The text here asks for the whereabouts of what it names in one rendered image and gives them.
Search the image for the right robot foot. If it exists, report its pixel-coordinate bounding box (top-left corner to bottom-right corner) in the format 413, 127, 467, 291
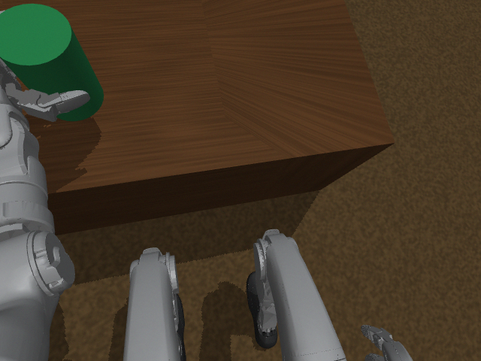
247, 272, 277, 349

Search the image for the left robot hand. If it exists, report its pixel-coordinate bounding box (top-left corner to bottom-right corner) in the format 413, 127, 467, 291
0, 11, 90, 122

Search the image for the can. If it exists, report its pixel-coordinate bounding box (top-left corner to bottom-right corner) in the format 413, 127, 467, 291
0, 4, 104, 121

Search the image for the left robot arm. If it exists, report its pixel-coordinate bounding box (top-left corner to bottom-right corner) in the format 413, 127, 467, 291
0, 104, 75, 361

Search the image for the right robot hand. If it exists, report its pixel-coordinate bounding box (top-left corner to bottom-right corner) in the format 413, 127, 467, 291
361, 325, 413, 361

